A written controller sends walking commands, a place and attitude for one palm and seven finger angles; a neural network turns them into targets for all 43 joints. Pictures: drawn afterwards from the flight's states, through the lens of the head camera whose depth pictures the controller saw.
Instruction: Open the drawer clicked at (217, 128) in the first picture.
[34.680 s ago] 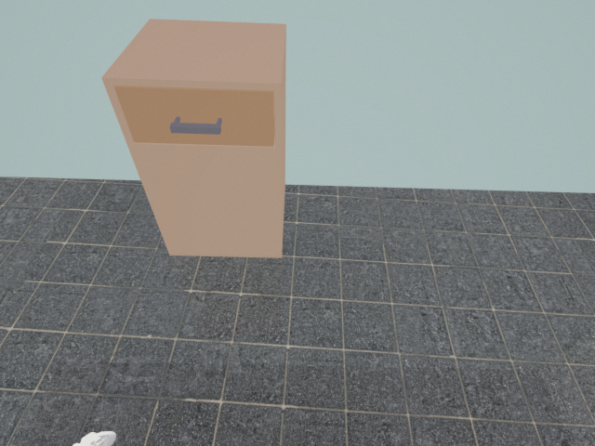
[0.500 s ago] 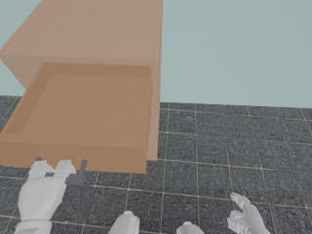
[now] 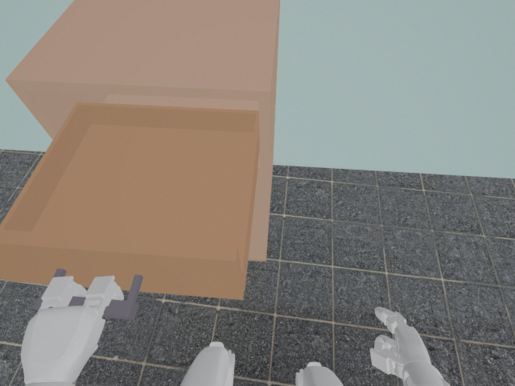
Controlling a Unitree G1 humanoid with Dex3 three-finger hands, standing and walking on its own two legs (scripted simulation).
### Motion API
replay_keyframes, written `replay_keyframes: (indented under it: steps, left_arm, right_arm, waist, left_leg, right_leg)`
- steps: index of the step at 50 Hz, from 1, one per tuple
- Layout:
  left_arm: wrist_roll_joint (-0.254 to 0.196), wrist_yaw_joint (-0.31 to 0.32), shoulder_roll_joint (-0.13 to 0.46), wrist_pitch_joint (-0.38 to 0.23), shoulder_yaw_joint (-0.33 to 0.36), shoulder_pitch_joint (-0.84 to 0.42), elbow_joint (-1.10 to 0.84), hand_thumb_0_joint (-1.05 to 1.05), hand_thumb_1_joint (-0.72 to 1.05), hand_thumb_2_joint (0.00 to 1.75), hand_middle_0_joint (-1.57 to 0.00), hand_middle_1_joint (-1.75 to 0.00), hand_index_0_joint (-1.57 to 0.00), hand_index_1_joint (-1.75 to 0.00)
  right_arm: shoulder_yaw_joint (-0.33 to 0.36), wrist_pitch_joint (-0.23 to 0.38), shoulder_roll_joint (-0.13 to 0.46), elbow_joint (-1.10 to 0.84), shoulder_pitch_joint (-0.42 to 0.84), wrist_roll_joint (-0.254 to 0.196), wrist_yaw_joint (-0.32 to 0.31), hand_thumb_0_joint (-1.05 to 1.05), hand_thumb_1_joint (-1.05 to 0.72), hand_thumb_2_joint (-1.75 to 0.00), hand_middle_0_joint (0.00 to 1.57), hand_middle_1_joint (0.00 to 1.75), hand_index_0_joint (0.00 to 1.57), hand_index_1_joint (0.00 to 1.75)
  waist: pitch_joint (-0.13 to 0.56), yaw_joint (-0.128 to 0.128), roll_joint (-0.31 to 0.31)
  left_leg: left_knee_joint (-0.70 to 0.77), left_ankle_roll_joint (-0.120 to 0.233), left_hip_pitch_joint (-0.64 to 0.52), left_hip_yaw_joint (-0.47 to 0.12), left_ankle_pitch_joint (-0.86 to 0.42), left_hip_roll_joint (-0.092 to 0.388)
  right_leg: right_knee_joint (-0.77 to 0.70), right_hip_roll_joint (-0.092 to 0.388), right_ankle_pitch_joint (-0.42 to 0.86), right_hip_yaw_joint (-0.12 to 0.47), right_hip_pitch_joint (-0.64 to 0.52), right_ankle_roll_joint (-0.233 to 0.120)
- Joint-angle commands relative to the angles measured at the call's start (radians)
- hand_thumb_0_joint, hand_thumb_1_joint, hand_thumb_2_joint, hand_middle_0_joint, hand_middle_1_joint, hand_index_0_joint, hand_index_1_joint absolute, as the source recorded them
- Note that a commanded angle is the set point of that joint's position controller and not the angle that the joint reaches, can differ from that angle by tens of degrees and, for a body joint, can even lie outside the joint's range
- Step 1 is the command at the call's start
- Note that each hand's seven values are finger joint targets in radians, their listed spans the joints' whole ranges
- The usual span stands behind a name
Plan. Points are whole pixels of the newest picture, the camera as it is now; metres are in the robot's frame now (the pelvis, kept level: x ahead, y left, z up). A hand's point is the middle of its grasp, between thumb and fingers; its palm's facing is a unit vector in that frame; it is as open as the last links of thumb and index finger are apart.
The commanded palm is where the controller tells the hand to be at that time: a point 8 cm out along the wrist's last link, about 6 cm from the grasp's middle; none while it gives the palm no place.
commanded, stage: open the thumb to release the handle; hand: left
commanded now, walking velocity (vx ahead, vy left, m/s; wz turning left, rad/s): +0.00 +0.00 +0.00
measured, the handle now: (92, 292) +0.24 +0.27 +0.00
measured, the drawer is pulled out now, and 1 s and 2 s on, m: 0.30 0.30 0.30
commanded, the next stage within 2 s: lift the hand off the handle in 0.52 s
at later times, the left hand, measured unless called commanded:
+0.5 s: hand (84, 336) +0.19 +0.27 -0.02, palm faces -0.03 -0.05 -1.00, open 11.8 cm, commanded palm +0.17 +0.26 +0.03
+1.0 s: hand (84, 335) +0.19 +0.27 -0.02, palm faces +0.01 -0.05 -1.00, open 13.8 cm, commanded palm +0.18 +0.26 +0.04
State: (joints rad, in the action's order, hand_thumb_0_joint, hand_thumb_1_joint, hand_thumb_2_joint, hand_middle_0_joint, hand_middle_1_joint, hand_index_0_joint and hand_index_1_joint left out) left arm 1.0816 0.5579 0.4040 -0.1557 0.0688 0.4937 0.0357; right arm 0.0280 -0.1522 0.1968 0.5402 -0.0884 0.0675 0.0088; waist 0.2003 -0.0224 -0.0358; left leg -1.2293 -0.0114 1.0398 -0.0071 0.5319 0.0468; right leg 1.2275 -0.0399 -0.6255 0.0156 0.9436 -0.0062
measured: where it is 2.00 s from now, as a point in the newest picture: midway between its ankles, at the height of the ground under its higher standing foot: outside the picture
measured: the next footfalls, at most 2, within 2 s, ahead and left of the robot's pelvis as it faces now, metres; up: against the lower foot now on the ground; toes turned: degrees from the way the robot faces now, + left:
none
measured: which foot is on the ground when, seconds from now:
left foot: down 0.00-1.00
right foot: down 0.00-1.00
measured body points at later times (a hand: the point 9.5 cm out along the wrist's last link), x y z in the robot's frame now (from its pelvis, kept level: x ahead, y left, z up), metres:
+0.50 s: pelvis -0.01 +0.00 +0.00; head +0.06 -0.01 +0.45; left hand +0.18 +0.27 +0.04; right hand +0.18 -0.23 -0.11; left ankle +0.03 +0.13 -0.63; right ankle -0.02 -0.12 -0.63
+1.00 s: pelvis -0.02 +0.01 +0.00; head +0.05 +0.01 +0.45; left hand +0.18 +0.27 +0.03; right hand +0.18 -0.22 -0.11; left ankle +0.03 +0.13 -0.63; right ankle -0.02 -0.12 -0.63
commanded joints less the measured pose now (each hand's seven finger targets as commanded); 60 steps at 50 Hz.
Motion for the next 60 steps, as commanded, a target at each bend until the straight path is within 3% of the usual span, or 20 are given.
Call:
replay_keyframes:
  steps: [1,2,4,7,12,13,15,18,21,26,30,31,35,38,43,47,52,55,58,60]
  left_arm:
    - [-0.011,0.053,0.16,0.021,0.104,-0.094,-0.122,0.0,0.9,0.9,-0.4,-1.35,-0.4,-1.35]
    - [-0.009,0.061,0.188,0.011,0.16,-0.09,-0.125,0.0,0.83,0.87,-0.4,-1.34,-0.4,-1.34]
    - [-0.008,0.06,0.162,0.017,0.139,-0.023,-0.077,0.0,0.69,0.81,-0.38,-1.33,-0.38,-1.33]
    - [-0.011,0.052,0.157,0.038,0.112,-0.044,-0.087,0.0,0.48,0.72,-0.37,-1.3,-0.37,-1.3]
    - [-0.014,0.023,0.165,0.064,0.09,-0.059,-0.082,0.0,0.13,0.57,-0.35,-1.27,-0.35,-1.27]
    - [-0.017,0.016,0.144,0.067,0.063,-0.055,-0.078,0.0,0.06,0.54,-0.34,-1.26,-0.34,-1.26]
    - [-0.023,0.008,0.166,0.064,0.088,-0.049,-0.064,0.0,-0.08,0.48,-0.33,-1.24,-0.33,-1.24]
    - [-0.019,0.001,0.153,0.05,0.073,-0.056,-0.055,0.0,-0.29,0.39,-0.32,-1.22,-0.32,-1.22]
    - [-0.022,0.004,0.168,0.035,0.091,-0.08,-0.068,0.0,-0.5,0.3,-0.3,-1.2,-0.3,-1.2]
    - [-0.015,0.016,0.141,0.028,0.066,-0.077,-0.071,0.0,-0.5,0.3,-0.3,-1.2,-0.3,-1.2]
    - [-0.006,0.026,0.146,0.032,0.07,-0.066,-0.075,0.0,-0.5,0.3,-0.3,-1.2,-0.3,-1.2]
    - [-0.015,0.025,0.157,0.036,0.082,-0.009,-0.121,0.0,-0.5,0.3,-0.3,-1.2,-0.3,-1.2]
    - [-0.016,0.021,0.161,0.052,0.08,-0.046,-0.106,0.0,-0.5,0.3,-0.3,-1.2,-0.3,-1.2]
    - [-0.015,0.021,0.162,0.047,0.083,-0.043,-0.1,0.0,-0.5,0.3,-0.3,-1.2,-0.3,-1.2]
    - [-0.012,0.026,0.142,0.044,0.059,-0.112,-0.093,0.0,-0.5,0.3,-0.3,-1.2,-0.3,-1.2]
    - [-0.002,0.032,0.173,0.05,0.078,-0.161,-0.106,0.0,-0.5,0.3,-0.3,-1.2,-0.3,-1.2]
    - [-0.011,0.016,0.172,0.074,0.054,-0.178,-0.158,0.0,-0.5,0.3,-0.3,-1.2,-0.3,-1.2]
    - [-0.022,0.001,0.155,0.088,0.028,-0.181,-0.142,0.0,-0.5,0.3,-0.3,-1.2,-0.3,-1.2]
    - [-0.017,-0.009,0.156,0.093,0.026,-0.183,-0.146,0.0,-0.5,0.3,-0.3,-1.2,-0.3,-1.2]
    - [-0.024,-0.015,0.151,0.092,0.025,-0.151,-0.153,0.0,-0.5,0.3,-0.3,-1.2,-0.3,-1.2]
  right_arm:
    - [0.041,0.048,0.144,-0.108,0.046,0.011,-0.018,0.0,-0.9,-0.9,0.2,0.3,0.2,0.3]
    - [0.047,0.051,0.138,-0.106,0.043,0.014,-0.026,0.0,-0.9,-0.9,0.2,0.3,0.2,0.3]
    - [0.049,0.061,0.139,-0.11,0.039,0.011,-0.029,0.0,-0.9,-0.9,0.2,0.3,0.2,0.3]
    - [0.05,0.061,0.142,-0.108,0.031,0.005,-0.029,0.0,-0.9,-0.9,0.2,0.3,0.2,0.3]
    - [0.041,0.063,0.142,-0.107,0.035,-0.003,-0.042,0.0,-0.9,-0.9,0.2,0.3,0.2,0.3]
    - [0.043,0.069,0.14,-0.112,0.029,-0.007,-0.043,0.0,-0.9,-0.9,0.2,0.3,0.2,0.3]
    - [0.04,0.071,0.138,-0.11,0.035,-0.007,-0.048,0.0,-0.9,-0.9,0.2,0.3,0.2,0.3]
    - [0.04,0.079,0.137,-0.111,0.033,-0.006,-0.049,0.0,-0.9,-0.9,0.2,0.3,0.2,0.3]
    - [0.042,0.086,0.141,-0.107,0.032,-0.002,-0.047,0.0,-0.9,-0.9,0.2,0.3,0.2,0.3]
    - [0.044,0.087,0.143,-0.11,0.029,0.003,-0.036,0.0,-0.9,-0.9,0.2,0.3,0.2,0.3]
    - [0.047,0.087,0.141,-0.111,0.03,0.002,-0.033,0.0,-0.9,-0.9,0.2,0.3,0.2,0.3]
    - [0.047,0.087,0.143,-0.127,0.037,0.001,-0.031,0.0,-0.9,-0.9,0.2,0.3,0.2,0.3]
    - [0.042,0.078,0.141,-0.119,0.037,-0.003,-0.034,0.0,-0.9,-0.9,0.2,0.3,0.2,0.3]
    - [0.042,0.084,0.14,-0.118,0.033,-0.002,-0.035,0.0,-0.9,-0.9,0.2,0.3,0.2,0.3]
    - [0.042,0.088,0.142,-0.112,0.029,0.002,-0.036,0.0,-0.9,-0.9,0.2,0.3,0.2,0.3]
    - [0.041,0.088,0.144,-0.104,0.034,0.002,-0.04,0.0,-0.9,-0.9,0.2,0.3,0.2,0.3]
    - [0.036,0.086,0.143,-0.109,0.031,-0.004,-0.049,0.0,-0.9,-0.9,0.2,0.3,0.2,0.3]
    - [0.035,0.089,0.14,-0.111,0.025,-0.009,-0.051,0.0,-0.9,-0.9,0.2,0.3,0.2,0.3]
    - [0.034,0.091,0.14,-0.113,0.019,-0.011,-0.052,0.0,-0.9,-0.9,0.2,0.3,0.2,0.3]
    - [0.033,0.089,0.137,-0.119,0.022,-0.013,-0.049,0.0,-0.9,-0.9,0.2,0.3,0.2,0.3]
  waist:
    - [0.186,0.03,0.001]
    - [0.216,-0.01,-0.001]
    - [0.23,-0.021,-0.006]
    - [0.261,-0.019,-0.014]
    - [0.245,-0.016,0.005]
    - [0.206,-0.008,-0.007]
    - [0.203,-0.017,0.026]
    - [0.173,-0.014,-0.011]
    - [0.194,-0.012,-0.01]
    - [0.186,-0.003,-0.006]
    - [0.196,-0.015,-0.008]
    - [0.231,-0.035,-0.029]
    - [0.185,-0.014,-0.008]
    - [0.188,-0.018,-0.027]
    - [0.185,0.001,-0.029]
    - [0.228,-0.009,-0.04]
    - [0.246,-0.004,-0.052]
    - [0.191,0.008,-0.028]
    - [0.188,0.001,-0.052]
    - [0.186,-0.001,-0.035]
  left_leg:
    - [0.101,0.047,-0.282,0.005,-0.303,-0.051]
    - [0.102,0.043,-0.282,0.009,-0.287,-0.055]
    - [0.106,0.044,-0.291,0.014,-0.288,-0.06]
    - [0.122,0.043,-0.322,0.013,-0.309,-0.059]
    - [0.143,0.043,-0.324,0.015,-0.284,-0.059]
    - [0.151,0.046,-0.323,0.013,-0.267,-0.057]
    - [0.155,0.047,-0.302,0.015,-0.241,-0.061]
    - [0.159,0.046,-0.303,0.014,-0.225,-0.057]
    - [0.158,0.047,-0.31,0.01,-0.228,-0.054]
    - [0.156,0.046,-0.305,0.005,-0.216,-0.052]
    - [0.154,0.044,-0.303,0.005,-0.214,-0.054]
    - [0.167,0.044,-0.326,0.006,-0.238,-0.053]
    - [0.164,0.044,-0.311,0.006,-0.223,-0.053]
    - [0.165,0.044,-0.318,0.005,-0.227,-0.051]
    - [0.162,0.045,-0.322,-0.003,-0.212,-0.047]
    - [0.168,0.041,-0.343,-0.002,-0.22,-0.047]
    - [0.195,0.043,-0.397,0.0,-0.249,-0.049]
    - [0.22,0.045,-0.397,-0.005,-0.219,-0.047]
    - [0.238,0.044,-0.418,-0.004,-0.228,-0.045]
    - [0.247,0.044,-0.433,0.001,-0.239,-0.047]
  right_leg:
    - [-0.177,-0.01,0.424,-0.04,0.012,-0.037]
    - [-0.173,-0.012,0.387,-0.04,0.008,-0.035]
    - [-0.178,-0.016,0.387,-0.039,-0.007,-0.04]
    - [-0.183,-0.015,0.387,-0.046,-0.027,-0.041]
    - [-0.206,-0.015,0.368,-0.041,-0.046,-0.038]
    - [-0.221,-0.016,0.356,-0.048,-0.045,-0.041]
    - [-0.232,-0.014,0.335,-0.041,-0.061,-0.038]
    - [-0.235,-0.014,0.307,-0.043,-0.04,-0.043]
    - [-0.232,-0.014,0.302,-0.045,-0.035,-0.044]
    - [-0.224,-0.014,0.277,-0.054,-0.007,-0.045]
    - [-0.217,-0.016,0.272,-0.055,-0.008,-0.047]
    - [-0.218,-0.016,0.288,-0.053,-0.039,-0.051]
    - [-0.226,-0.017,0.283,-0.053,-0.025,-0.046]
    - [-0.222,-0.017,0.281,-0.06,-0.02,-0.048]
    - [-0.222,-0.016,0.257,-0.066,0.007,-0.046]
    - [-0.22,-0.016,0.25,-0.063,0.004,-0.045]
    - [-0.246,-0.017,0.273,-0.063,-0.033,-0.044]
    - [-0.278,-0.018,0.253,-0.069,-0.051,-0.043]
    - [-0.286,-0.02,0.257,-0.07,-0.067,-0.046]
    - [-0.299,-0.021,0.271,-0.068,-0.084,-0.045]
